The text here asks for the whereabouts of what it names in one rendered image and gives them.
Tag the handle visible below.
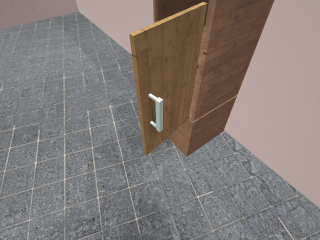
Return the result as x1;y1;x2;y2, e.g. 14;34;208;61
148;93;163;132

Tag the cupboard door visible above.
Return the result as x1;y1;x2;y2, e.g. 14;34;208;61
129;2;208;156

